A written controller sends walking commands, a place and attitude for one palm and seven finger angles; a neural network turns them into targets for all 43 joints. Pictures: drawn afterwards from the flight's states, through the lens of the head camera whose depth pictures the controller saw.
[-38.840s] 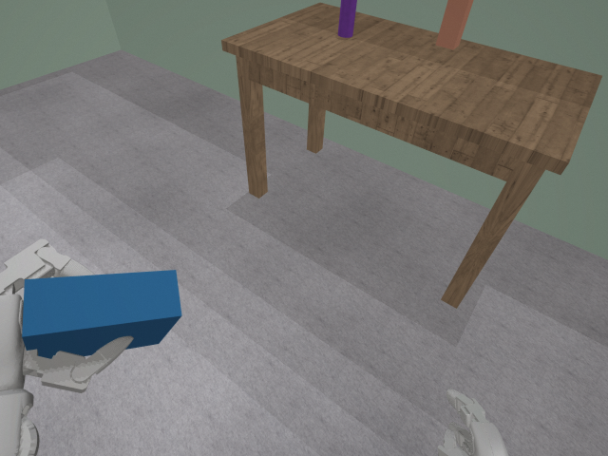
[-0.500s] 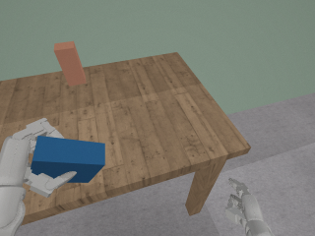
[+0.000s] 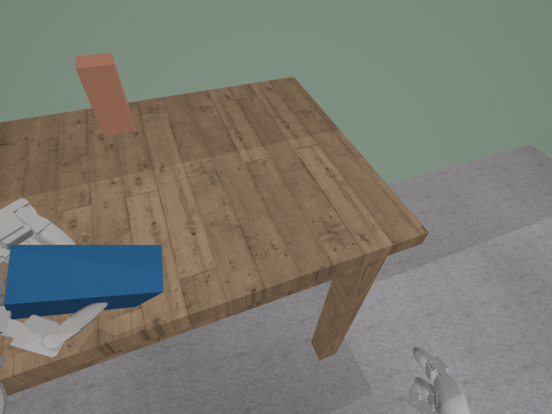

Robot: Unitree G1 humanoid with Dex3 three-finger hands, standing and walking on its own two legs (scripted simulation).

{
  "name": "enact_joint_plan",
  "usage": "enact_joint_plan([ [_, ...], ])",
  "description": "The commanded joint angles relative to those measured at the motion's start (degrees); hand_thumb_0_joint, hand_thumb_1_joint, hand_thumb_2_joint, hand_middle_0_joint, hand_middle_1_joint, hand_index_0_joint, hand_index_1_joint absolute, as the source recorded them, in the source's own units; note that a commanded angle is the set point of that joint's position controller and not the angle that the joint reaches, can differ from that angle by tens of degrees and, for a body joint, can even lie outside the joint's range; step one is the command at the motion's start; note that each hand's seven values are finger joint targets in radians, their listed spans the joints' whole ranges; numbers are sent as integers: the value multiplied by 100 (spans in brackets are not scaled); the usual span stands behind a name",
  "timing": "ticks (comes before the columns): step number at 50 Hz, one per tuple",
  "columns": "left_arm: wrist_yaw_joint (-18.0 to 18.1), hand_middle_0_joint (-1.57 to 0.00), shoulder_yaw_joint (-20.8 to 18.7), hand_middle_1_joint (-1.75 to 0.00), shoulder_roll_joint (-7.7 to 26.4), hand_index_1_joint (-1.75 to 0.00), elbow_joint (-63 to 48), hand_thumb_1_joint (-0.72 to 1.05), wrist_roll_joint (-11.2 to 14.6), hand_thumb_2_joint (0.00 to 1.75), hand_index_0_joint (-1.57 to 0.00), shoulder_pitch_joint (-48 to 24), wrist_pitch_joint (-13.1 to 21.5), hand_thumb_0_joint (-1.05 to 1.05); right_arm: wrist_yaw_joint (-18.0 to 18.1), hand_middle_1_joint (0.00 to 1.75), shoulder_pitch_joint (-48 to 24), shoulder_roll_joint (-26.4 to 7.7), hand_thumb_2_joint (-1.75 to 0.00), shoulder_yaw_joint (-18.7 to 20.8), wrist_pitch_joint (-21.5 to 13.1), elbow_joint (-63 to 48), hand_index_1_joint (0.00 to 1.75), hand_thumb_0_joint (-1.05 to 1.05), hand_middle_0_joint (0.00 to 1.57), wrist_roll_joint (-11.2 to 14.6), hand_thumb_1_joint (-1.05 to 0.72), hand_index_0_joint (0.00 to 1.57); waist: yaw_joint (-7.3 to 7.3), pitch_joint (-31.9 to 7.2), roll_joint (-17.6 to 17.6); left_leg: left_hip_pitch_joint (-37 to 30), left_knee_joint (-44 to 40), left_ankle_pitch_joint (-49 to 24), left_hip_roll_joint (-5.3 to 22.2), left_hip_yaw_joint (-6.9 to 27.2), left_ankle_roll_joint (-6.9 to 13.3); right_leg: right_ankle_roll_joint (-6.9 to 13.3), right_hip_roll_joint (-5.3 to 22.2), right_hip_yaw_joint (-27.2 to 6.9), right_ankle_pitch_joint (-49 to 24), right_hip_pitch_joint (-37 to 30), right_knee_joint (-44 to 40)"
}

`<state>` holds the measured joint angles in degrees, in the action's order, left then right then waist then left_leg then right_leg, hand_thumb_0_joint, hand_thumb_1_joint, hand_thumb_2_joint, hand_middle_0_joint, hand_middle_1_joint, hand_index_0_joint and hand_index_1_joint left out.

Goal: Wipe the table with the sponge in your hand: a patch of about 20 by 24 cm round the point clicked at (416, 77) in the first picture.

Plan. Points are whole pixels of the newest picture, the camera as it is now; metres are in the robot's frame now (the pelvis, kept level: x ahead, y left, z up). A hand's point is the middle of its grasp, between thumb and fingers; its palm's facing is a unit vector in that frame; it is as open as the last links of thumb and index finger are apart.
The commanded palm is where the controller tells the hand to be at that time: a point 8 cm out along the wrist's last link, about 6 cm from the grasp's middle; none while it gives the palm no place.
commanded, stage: step back with the hand held close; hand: left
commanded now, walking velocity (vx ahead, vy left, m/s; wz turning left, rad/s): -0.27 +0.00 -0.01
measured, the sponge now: (107, 281) +0.22 +0.20 +0.15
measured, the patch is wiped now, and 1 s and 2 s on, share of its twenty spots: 1.00 1.00 1.00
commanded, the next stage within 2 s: stop stepping back and stand still in 0.80 s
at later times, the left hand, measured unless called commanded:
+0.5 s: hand (33, 323) +0.16 +0.23 +0.19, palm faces +0.42 -0.82 -0.40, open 9.2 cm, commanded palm +0.10 +0.27 +0.21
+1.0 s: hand out of the picture +0.01 +0.19 +0.19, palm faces +0.40 -0.82 -0.41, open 9.2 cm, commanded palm -0.04 +0.24 +0.21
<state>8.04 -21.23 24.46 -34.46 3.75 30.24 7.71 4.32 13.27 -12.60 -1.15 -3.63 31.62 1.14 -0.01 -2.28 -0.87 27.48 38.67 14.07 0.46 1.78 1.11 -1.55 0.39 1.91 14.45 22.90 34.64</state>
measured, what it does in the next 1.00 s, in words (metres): walks backwards: left foot, then right foot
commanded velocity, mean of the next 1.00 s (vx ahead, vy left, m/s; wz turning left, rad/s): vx -0.30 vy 0.01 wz -0.02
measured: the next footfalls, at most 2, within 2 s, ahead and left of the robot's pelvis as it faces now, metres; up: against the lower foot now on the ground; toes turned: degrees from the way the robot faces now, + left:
left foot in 0.70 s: -0.07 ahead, +0.13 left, +0.00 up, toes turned +5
right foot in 0.96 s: -0.09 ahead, -0.14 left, +0.00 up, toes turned +0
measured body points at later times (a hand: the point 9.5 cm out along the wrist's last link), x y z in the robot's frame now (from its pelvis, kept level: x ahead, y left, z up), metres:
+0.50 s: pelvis -0.05 -0.02 +0.00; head -0.03 +0.00 +0.45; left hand +0.13 +0.27 +0.21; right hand +0.12 -0.24 -0.08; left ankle +0.06 +0.10 -0.72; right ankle -0.01 -0.14 -0.72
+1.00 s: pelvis -0.20 -0.04 +0.00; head -0.18 -0.05 +0.44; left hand -0.01 +0.23 +0.22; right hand -0.02 -0.26 -0.09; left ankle -0.12 +0.12 -0.72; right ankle -0.13 -0.14 -0.72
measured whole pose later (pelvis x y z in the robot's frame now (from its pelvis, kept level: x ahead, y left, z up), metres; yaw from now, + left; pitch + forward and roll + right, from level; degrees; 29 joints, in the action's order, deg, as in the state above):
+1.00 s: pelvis -0.20 -0.04 +0.00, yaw +1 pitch -2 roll -2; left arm 7.4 -21.1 20.9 -33.7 2.9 25.4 8.6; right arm 0.8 12.0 -11.1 -0.8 -7.4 31.7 1.3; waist -0.4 3.5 -3.1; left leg 25.9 41.5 18.2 7.6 0.7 -2.3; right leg 1.0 -2.8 2.9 12.2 21.3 35.7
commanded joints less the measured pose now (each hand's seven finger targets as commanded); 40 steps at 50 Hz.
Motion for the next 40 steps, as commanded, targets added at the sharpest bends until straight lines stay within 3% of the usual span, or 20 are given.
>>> enact_joint_plan([
  [1,122,-120,-661,-160,739,-160,-932,10,3,130,-120,-601,367,0,96,30,-539,-859,-90,302,-410,-887,30,0,20,-25,-90,20,-17,-453,-588,273,-1467,1824,779,1062,308,141,108,-221,119,-458,-177],
  [7,136,-120,-403,-160,703,-160,-1010,10,-17,130,-120,-1008,339,0,95,30,-613,-765,-90,281,-412,-889,30,0,20,-12,-90,20,53,-313,331,-219,-236,1478,412,534,83,452,878,-930,161,411,-1039],
  [10,175,-120,-465,-160,810,-160,-1274,10,-3,130,-120,-1009,388,0,73,30,-643,-742,-90,271,-357,-900,30,0,20,-36,-90,20,77,-503,208,-338,-142,1034,403,568,34,527,1015,-897,-579,362,-766],
  [13,215,-120,-845,-160,1082,-160,-1565,10,1,130,-120,-718,469,0,61,30,-683,-821,-90,327,-333,-933,30,0,20,-29,-90,20,26,-701,-565,-226,-956,1176,711,1035,148,318,555,-458,-228,169,-149],
  [16,193,-120,-884,-160,826,-160,-1481,10,-134,130,-120,-679,517,0,10,30,-648,-841,-90,376,-421,-938,30,0,20,-126,-90,20,21,-643,-1639,908,-2430,2342,1523,1906,591,-13,-290,-153,1051,-696,1618],
  [19,164,-120,-717,-160,646,-160,-1330,10,-25,130,-120,-605,516,0,-57,30,-432,-671,-90,351,-510,-763,30,0,20,-135,-90,20,-45,-854,-1077,-573,-1645,-540,1428,1510,559,57,-213,-306,1099,-57,782],
  [21,118,-120,-600,-160,605,-160,-1191,10,6,130,-120,-597,509,0,-85,30,-458,-700,-90,296,-544,-683,30,0,20,-132,-90,20,-76,-810,-1085,-682,-1386,-1106,1376,1342,427,89,-153,-409,457,-470,-226],
  [23,64,-120,-568,-160,746,-160,-1320,10,-100,130,-120,-798,535,0,-93,30,-570,-734,-90,285,-516,-686,30,0,20,-103,-90,20,-57,-704,-576,-309,-736,115,963,829,152,270,185,-593,-628,-778,-1039],
  [24,61,-120,-455,-160,636,-160,-1140,10,-64,130,-120,-704,511,0,-75,30,-503,-691,-90,344,-493,-743,30,0,20,-36,-90,20,5,-539,364,-48,124,1424,438,309,-85,567,772,-1038,-967,-429,-1236],
  [25,111,-120,-390,-160,672,-160,-1132,10,-23,130,-120,-639,506,0,-48,30,-445,-655,-90,422,-448,-710,30,0,20,44,-90,20,27,-618,1299,-425,1770,1300,-50,-111,-319,993,1708,-1801,-979,300,-1769],
  [26,119,-120,-429,-160,697,-160,-1186,10,-9,130,-120,-529,435,0,-59,30,-646,-554,-90,415,-393,-703,30,0,20,17,-90,20,-30,-721,1346,-491,2971,1382,-67,38,-332,1274,2116,-1964,-1849,592,-1851],
  [28,94,-120,-706,-160,895,-160,-1314,10,-25,130,-120,-564,367,0,-94,30,-809,-286,-90,196,-251,-770,30,0,20,-70,-90,20,69,-674,966,81,2463,1585,215,290,-268,1118,1937,-1453,-3326,-32,-1166],
  [32,154,-120,-847,-160,899,-160,-1306,10,-17,130,-120,-284,477,0,-19,30,-669,-397,-90,269,-156,-717,30,0,20,-60,-90,20,124,-1011,601,-554,-314,761,178,-200,-181,642,1535,-1214,-3502,-651,-408],
  [33,180,-120,-976,-160,1022,-160,-1349,10,27,130,-120,-190,504,0,12,30,-627,-522,-90,345,-183,-707,30,0,20,-49,-90,20,140,-1064,243,-913,-1229,-30,435,-140,-118,474,1332,-1022,-3264,-649,29],
  [34,170,-120,-895,-160,852,-160,-1547,10,78,130,-120,-199,567,0,-2,30,-526,-611,-90,410,-232,-744,30,0,20,-42,-90,20,89,-1210,-377,-1392,-1560,-1493,1128,519,184,178,766,-606,-1996,-223,620],
  [35,143,-120,-816,-160,812,-160,-1821,10,122,130,-120,-442,603,0,-47,30,-573,-714,-90,491,-349,-805,30,0,20,-28,-90,20,22,-1105,-1226,-2051,-1684,-3219,1882,1021,436,-49,161,-302,161,717,1266],
  [36,122,-120,-883,-160,812,-160,-1620,10,110,130,-120,-344,628,0,-82,30,-466,-750,-90,589,-473,-705,30,0,20,-13,-90,20,14,-1153,-1203,-2581,-1404,-4413,2178,986,600,-56,-76,-368,1412,1320,1900],
  [37,130,-120,-900,-160,869,-160,-1991,10,57,130,-120,-511,625,0,-134,30,-307,-626,-90,498,-554,-671,30,0,20,-136,-90,20,120,-1165,-1552,-2304,-1323,-4513,2151,1277,799,-101,27,-556,1679,1367,2364],
  [38,135,-120,-942,-160,879,-160,-2121,10,45,130,-120,-679,596,0,-165,30,-291,-613,-90,490,-632,-529,30,0,20,-149,-90,20,153,-1164,-1573,-2527,-1176,-4910,2090,1080,786,-115,-34,-623,1727,1440,2489],
  [40,97,-120,-579,-160,407,-160,-1688,10,-8,130,-120,-654,459,0,-293,30,-245,-696,-90,564,-731,-425,30,0,20,-23,-90,20,70,-724,-1139,-2108,-1227,-4332,1829,481,536,-96,7,-568,1064,1086,2113],
])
